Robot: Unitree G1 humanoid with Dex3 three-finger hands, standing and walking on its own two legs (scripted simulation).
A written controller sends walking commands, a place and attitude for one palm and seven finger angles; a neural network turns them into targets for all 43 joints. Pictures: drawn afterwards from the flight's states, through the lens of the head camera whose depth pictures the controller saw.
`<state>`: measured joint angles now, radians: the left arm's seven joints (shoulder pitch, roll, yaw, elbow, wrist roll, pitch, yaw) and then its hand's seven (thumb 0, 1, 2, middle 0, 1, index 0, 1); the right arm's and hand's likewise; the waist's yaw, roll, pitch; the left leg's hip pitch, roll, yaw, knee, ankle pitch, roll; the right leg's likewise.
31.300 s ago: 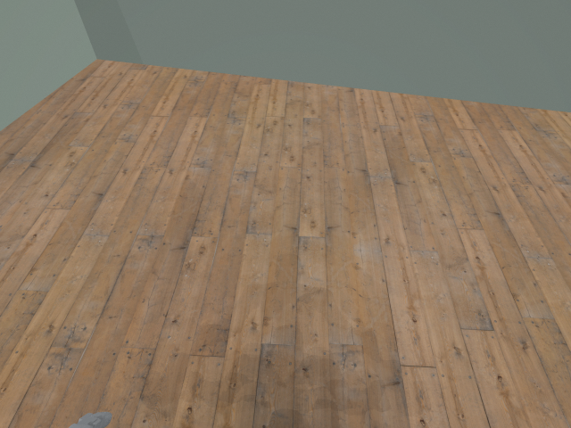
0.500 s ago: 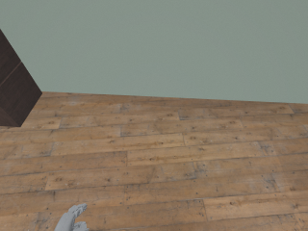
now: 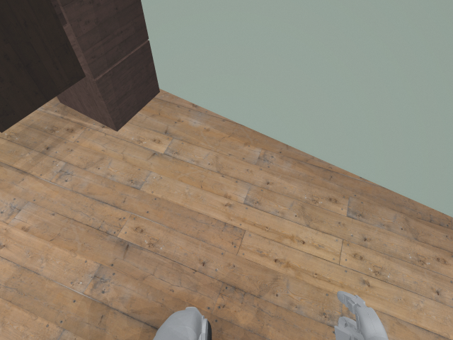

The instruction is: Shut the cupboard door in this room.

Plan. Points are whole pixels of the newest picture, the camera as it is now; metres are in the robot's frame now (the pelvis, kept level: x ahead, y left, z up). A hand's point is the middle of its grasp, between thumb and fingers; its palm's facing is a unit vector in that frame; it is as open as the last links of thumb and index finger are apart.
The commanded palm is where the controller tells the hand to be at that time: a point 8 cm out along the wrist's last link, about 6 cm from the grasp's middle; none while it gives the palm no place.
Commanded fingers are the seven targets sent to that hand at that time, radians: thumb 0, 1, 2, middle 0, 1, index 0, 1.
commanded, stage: walk to a spot facing it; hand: left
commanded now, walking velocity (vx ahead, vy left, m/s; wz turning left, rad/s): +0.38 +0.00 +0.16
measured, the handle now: out of the picture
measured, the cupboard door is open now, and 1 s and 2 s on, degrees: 87 87 87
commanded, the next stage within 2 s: turn to face it in 0.92 s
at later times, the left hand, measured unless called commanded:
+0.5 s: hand (178, 210) +0.38 +0.16 -0.13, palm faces -0.01 -0.98 -0.20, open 7.4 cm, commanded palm none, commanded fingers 0.00 0.90 0.90 -0.20 -0.30 -0.20 -0.30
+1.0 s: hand (168, 236) +0.32 +0.18 -0.17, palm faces +0.34 -0.93 -0.15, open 7.3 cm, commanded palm none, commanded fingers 0.00 0.90 0.90 -0.20 -0.30 -0.20 -0.30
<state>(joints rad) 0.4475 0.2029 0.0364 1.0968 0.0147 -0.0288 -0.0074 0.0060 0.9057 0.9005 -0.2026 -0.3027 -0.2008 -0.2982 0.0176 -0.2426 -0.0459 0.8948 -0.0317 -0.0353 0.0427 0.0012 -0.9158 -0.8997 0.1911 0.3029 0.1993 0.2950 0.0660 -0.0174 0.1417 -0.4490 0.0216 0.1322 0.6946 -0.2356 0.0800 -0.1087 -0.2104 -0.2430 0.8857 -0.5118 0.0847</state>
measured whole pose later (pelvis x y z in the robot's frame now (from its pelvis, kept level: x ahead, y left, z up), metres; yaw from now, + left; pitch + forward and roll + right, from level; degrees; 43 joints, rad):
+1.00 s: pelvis +0.45 +0.03 +0.00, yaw +14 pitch -1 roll -2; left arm 0.42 0.17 0.04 1.13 0.01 -0.05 0.00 0.00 0.91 0.90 -0.20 -0.30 -0.20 -0.30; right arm 0.09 -0.20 -0.05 0.97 -0.03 -0.04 0.03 0.00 -0.92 -0.90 0.19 0.30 0.20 0.30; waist 0.04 -0.02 0.09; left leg -0.44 0.05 0.12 0.66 -0.17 0.07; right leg -0.09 -0.15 -0.26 0.75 -0.50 0.06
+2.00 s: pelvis +0.57 +0.05 +0.01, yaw +47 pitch -1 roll +0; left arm 0.29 0.26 0.06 0.94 0.02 0.03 0.01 0.00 0.90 0.90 -0.20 -0.30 -0.20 -0.30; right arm 0.06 -0.28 -0.06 0.90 -0.02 0.06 0.03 0.00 -0.92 -0.90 0.19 0.30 0.20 0.29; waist 0.05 -0.03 0.12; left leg -0.28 0.03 0.09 0.62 -0.30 -0.01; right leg -0.25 -0.22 -0.32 0.68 -0.37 0.05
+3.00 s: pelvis +0.55 +0.07 +0.02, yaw +64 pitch +0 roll -1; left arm 0.45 0.18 0.05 1.12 0.02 -0.02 0.01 0.00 0.91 0.90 -0.20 -0.30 -0.20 -0.30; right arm 0.19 -0.21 -0.05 1.02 -0.02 0.00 0.02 0.00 -0.92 -0.90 0.19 0.30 0.20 0.30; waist 0.08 0.00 0.02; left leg -0.22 0.05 0.10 0.50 -0.31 -0.02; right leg -0.15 -0.12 -0.17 0.48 -0.30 0.05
